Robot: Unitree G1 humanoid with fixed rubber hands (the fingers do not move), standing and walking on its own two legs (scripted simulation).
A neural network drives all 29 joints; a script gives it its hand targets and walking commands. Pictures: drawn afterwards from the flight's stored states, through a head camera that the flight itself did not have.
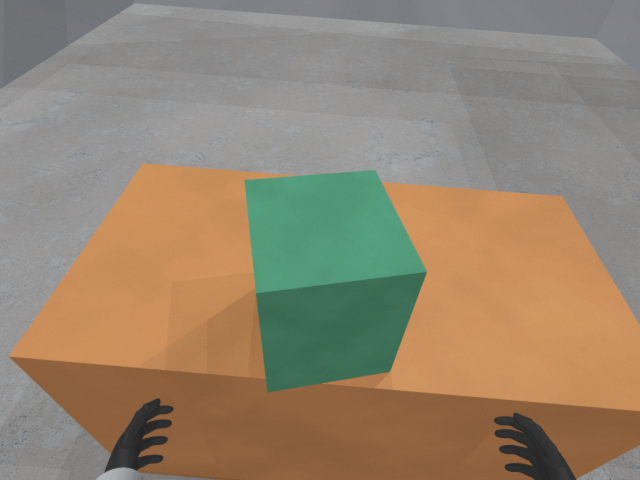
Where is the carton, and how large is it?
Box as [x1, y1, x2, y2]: [244, 170, 426, 392]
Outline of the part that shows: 375,170 244,180 267,392 385,372 390,370 426,271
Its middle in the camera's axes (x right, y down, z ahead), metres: +0.00 +0.06 +0.60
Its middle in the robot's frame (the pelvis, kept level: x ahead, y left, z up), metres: +0.41 +0.01 +0.01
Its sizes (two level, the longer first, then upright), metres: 0.210 0.200 0.250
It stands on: a pedestal, 0.64 m high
